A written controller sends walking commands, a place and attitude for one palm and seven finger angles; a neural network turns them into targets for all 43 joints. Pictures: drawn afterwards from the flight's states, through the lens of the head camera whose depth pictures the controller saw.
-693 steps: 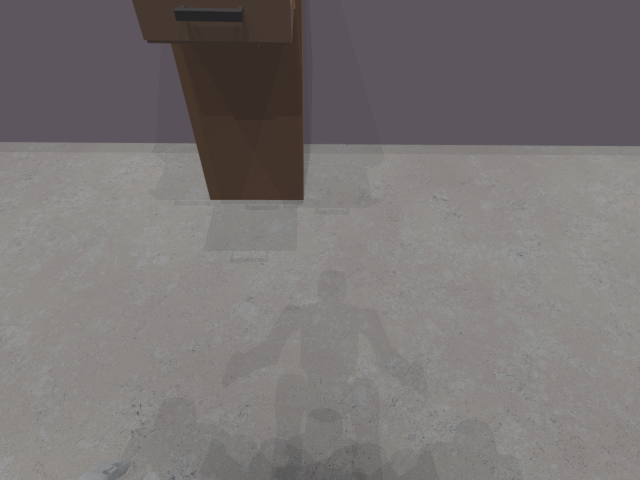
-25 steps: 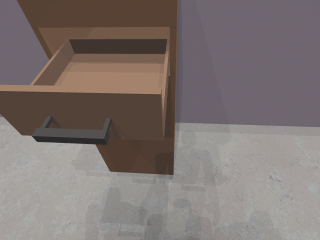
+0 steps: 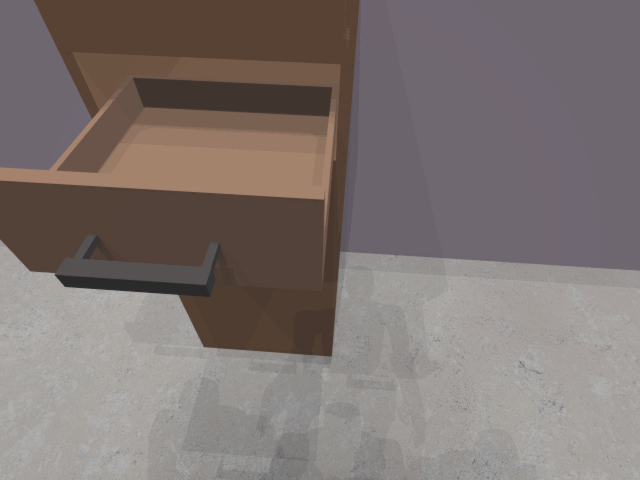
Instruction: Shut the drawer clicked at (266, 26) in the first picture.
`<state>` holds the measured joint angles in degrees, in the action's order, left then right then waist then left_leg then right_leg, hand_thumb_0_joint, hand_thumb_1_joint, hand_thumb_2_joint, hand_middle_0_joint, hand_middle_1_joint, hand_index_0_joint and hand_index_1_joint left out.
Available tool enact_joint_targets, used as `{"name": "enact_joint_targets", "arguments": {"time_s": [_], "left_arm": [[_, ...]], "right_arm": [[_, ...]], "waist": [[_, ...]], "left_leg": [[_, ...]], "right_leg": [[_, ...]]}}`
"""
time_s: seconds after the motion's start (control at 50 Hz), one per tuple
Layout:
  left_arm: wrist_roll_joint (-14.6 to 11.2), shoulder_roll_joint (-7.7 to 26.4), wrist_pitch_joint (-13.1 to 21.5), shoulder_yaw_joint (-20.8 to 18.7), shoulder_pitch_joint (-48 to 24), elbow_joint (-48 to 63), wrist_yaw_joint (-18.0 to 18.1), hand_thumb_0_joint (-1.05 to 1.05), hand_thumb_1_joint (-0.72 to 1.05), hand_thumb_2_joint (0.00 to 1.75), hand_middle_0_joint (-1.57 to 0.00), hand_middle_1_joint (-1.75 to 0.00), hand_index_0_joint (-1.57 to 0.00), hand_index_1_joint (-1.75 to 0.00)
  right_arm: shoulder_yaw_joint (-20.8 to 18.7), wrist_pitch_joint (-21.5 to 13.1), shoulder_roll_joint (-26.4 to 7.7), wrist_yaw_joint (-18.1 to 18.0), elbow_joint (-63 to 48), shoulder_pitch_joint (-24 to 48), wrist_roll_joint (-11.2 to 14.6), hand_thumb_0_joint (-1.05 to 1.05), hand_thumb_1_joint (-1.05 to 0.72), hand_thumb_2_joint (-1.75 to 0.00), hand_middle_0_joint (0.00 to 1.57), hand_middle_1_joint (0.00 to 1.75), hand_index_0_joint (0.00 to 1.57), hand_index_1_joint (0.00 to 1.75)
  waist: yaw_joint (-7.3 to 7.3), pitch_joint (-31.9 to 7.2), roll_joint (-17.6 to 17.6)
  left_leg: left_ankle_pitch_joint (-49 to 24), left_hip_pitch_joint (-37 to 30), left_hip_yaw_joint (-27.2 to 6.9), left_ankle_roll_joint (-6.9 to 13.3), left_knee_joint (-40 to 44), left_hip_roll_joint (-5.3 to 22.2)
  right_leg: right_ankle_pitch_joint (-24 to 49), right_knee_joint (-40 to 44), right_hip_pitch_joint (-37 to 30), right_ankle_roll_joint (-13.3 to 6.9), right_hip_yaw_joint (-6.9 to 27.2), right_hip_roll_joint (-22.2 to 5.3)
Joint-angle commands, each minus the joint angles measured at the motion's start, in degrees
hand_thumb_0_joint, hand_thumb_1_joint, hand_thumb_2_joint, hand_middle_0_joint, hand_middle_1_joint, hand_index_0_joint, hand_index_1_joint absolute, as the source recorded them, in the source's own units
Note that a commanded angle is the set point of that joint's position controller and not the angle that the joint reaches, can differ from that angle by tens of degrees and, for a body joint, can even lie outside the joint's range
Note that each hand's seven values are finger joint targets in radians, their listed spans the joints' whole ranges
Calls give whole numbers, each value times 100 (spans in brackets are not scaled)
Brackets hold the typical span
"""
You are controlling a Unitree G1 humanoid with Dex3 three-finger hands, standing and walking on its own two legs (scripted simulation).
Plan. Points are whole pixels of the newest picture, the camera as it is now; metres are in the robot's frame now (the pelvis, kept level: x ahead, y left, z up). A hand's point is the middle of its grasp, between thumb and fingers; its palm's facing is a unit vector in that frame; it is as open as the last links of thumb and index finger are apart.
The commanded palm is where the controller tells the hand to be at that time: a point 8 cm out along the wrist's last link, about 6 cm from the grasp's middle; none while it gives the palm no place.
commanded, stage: raise the hand and make a fist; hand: left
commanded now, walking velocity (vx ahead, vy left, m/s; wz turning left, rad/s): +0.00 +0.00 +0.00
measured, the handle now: (144, 261) +0.31 +0.22 +0.13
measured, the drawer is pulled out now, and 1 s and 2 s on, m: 0.28 0.28 0.28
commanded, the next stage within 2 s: bring the fist close to the handle in 1.88 s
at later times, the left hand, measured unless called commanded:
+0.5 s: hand out of the picture +0.08 +0.20 +0.02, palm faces +0.15 -0.99 -0.04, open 5.5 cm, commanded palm +0.09 +0.23 +0.04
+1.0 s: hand (99, 453) +0.12 +0.19 +0.13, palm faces +0.02 -1.00 -0.09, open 3.3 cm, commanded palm +0.09 +0.23 +0.14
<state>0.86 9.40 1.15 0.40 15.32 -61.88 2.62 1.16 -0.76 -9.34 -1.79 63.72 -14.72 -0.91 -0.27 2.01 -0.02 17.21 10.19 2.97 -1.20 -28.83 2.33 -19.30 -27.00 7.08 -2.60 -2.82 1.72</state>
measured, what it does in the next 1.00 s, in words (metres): shifts its weight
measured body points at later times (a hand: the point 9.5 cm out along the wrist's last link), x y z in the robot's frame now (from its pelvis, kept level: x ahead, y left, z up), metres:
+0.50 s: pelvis -0.08 +0.01 -0.05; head -0.08 +0.02 +0.40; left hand +0.07 +0.25 +0.02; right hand +0.16 -0.21 -0.06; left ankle -0.03 +0.13 -0.74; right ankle -0.05 -0.08 -0.74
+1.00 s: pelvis -0.06 +0.03 -0.02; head -0.08 +0.02 +0.43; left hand +0.12 +0.24 +0.14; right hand +0.11 -0.19 -0.09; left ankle -0.03 +0.13 -0.74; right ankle -0.05 -0.08 -0.74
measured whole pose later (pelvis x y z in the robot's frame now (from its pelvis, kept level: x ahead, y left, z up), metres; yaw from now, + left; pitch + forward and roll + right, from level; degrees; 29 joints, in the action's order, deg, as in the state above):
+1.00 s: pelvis -0.06 +0.03 -0.02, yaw +2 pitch -1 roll -1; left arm -13.1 12.5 3.8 -4.2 27.9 28.7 -8.6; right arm 2.3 -17.2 -16.1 -2.7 34.1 -17.7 1.9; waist -2.1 -1.7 -3.5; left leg 18.7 21.2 0.5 1.8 -41.1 -0.3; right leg -20.7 -39.2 17.2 -0.2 -3.7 -0.5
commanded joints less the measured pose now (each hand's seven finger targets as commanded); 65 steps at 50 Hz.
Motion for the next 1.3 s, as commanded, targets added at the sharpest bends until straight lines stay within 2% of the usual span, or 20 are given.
{"name": "enact_joint_targets", "arguments": {"time_s": [0.0,0.02,0.04,0.06,0.1,0.12,0.18,0.26,0.32,0.38,0.46,0.52,0.62,0.7,0.8,0.88,0.92,1.02,1.1,1.28], "left_arm": [[-642,1689,1114,-877,-499,7386,265,0,90,90,-24,-34,-24,-34],[-773,1302,823,-650,-236,7206,568,0,90,90,-26,-37,-26,-37],[-818,-202,240,235,1347,5955,495,0,90,90,-28,-39,-28,-39],[-1026,-226,377,240,402,7140,345,0,90,90,-30,-41,-30,-41],[-917,163,864,-203,929,7006,71,0,90,90,-34,-45,-34,-45],[-944,91,1056,-425,1903,6445,-117,0,90,90,-36,-47,-36,-47],[-1230,-396,2003,-259,2837,5686,-1148,0,90,90,-42,-54,-42,-54],[-1496,626,2588,-1017,2520,6396,-2262,0,90,90,-50,-62,-50,-62],[-1551,1101,2350,-1357,1290,7759,-1917,0,90,90,-56,-69,-56,-69],[-1525,703,2598,-1020,62,8795,-1256,0,90,90,-62,-75,-62,-75],[-1309,348,3056,21,-681,9317,-1121,0,90,90,-70,-84,-70,-84],[-1238,447,2623,410,-826,8628,-1451,0,90,90,-76,-91,-76,-91],[-1241,1268,791,-736,339,7232,-1597,0,90,90,-86,-101,-86,-101],[-1725,1137,140,-1324,145,8902,-1022,0,90,90,-94,-110,-94,-110],[-1474,919,738,-1134,623,10249,-531,0,90,90,-104,-121,-104,-121],[-1417,577,824,-336,488,10255,-997,0,90,90,-112,-130,-112,-130],[-1471,682,611,-398,623,10054,-1250,0,90,90,-116,-134,-116,-134],[-1418,1329,1,-1175,670,10596,-1280,0,90,90,-126,-145,-126,-145],[-1633,1172,-233,-1348,579,11204,-1193,0,90,90,-134,-153,-134,-153],[-1974,1238,-1403,-1356,-495,11199,-1804,0,90,90,-140,-160,-140,-160]], "right_arm": [[-189,-1592,-981,-467,-2086,375,159,0,-90,-90,20,30,20,30],[-254,-1719,-1053,-483,-1836,465,230,0,-90,-90,20,30,20,30],[-245,-1718,-799,-361,-1789,152,336,0,-90,-90,20,30,20,30],[-344,-1791,-1006,-308,-2282,346,388,0,-90,-90,20,30,20,30],[-521,-1886,-1149,-316,-2555,352,181,0,-90,-90,20,30,20,30],[-566,-1865,-1112,-269,-2744,454,190,0,-90,-90,20,30,20,30],[-604,-1712,-1105,-24,-3124,759,161,0,-90,-90,20,30,20,30],[-637,-1563,-1249,135,-3968,1065,237,0,-90,-90,20,30,20,30],[-550,-1349,-1145,-44,-4393,1088,267,0,-90,-90,20,30,20,30],[-413,-1370,-932,-147,-4479,825,272,0,-90,-90,20,30,20,30],[-224,-1619,-1008,-227,-4287,590,261,0,-90,-90,20,30,20,30],[-97,-1754,-1143,-292,-4139,650,344,0,-90,-90,20,30,20,30],[-94,-1543,-1167,-323,-4260,829,437,0,-90,-90,20,30,20,30],[22,-1399,-920,-312,-4515,1248,417,0,-90,-90,20,30,20,30],[-27,-1760,-912,-86,-4313,791,281,0,-90,-90,20,30,20,30],[-57,-2033,-1092,-59,-4184,626,288,0,-90,-90,20,30,20,30],[-87,-2115,-1161,-135,-4096,655,329,0,-90,-90,20,30,20,30],[-66,-2121,-1114,-230,-4086,802,353,0,-90,-90,20,30,20,30],[55,-2012,-1000,-173,-4170,930,368,0,-90,-90,20,30,20,30],[235,-1751,-1034,-209,-4085,1446,509,0,-90,-90,20,30,20,30]], "waist": [[-73,-2733,-2074],[-81,-2234,-2112],[175,-1574,-1311],[186,-829,-581],[257,-762,601],[-6,-740,1028],[-232,-284,2013],[-401,-942,671],[-299,-1196,-140],[30,-1100,-583],[449,-975,-662],[571,-535,-435],[-177,-480,367],[-471,-778,271],[-340,-1132,-514],[17,-764,-275],[24,-595,148],[-353,-965,-7],[-458,-1125,-327],[-417,-563,-321]], "left_leg": [[-3629,-1625,39,467,390,-171],[-4012,-1353,-252,262,152,76],[-3974,-1111,-393,308,162,186],[-3666,-624,-485,298,16,185],[-2559,57,-332,326,-444,-94],[-2405,416,-339,302,-491,-133],[-1199,1776,-256,111,-885,-254],[-604,1963,57,100,-1336,-439],[159,1951,108,203,-1362,-441],[910,1682,-197,267,-1342,-307],[1278,1415,-475,320,-1336,-194],[1437,1600,-636,335,-1187,-167],[1323,1924,-551,285,-766,-215],[878,1485,-423,245,-439,-227],[-216,765,-395,228,-340,-122],[-138,646,-475,306,-444,-139],[-51,657,-514,347,-428,-161],[-442,375,-540,326,-193,-195],[-1226,59,-534,232,-119,-172],[-1272,-238,-521,267,83,-186]], "right_leg": [[4025,-625,-455,-67,464,-345],[2166,-431,248,27,17,-370],[1636,-391,795,120,-133,-325],[1934,-356,972,163,-207,-337],[2326,-385,1367,245,-263,-289],[2448,-550,1274,263,-287,-276],[2133,-1102,1802,376,-232,-235],[1283,-1323,1740,191,226,-405],[-468,-1113,2067,194,403,-340],[-1542,-945,2578,148,436,-258],[-1548,-1064,2884,110,292,-138],[-1533,-882,2704,147,336,-134],[-2072,-331,1910,206,566,-325],[-1700,-291,1350,207,302,-305],[-56,-682,1338,132,-137,-105],[21,-505,1554,211,-97,-120],[-67,-302,1483,249,-32,-129],[372,-324,1055,212,-114,-130],[1259,-491,727,147,-281,-109],[1627,-44,688,195,-152,-90]]}}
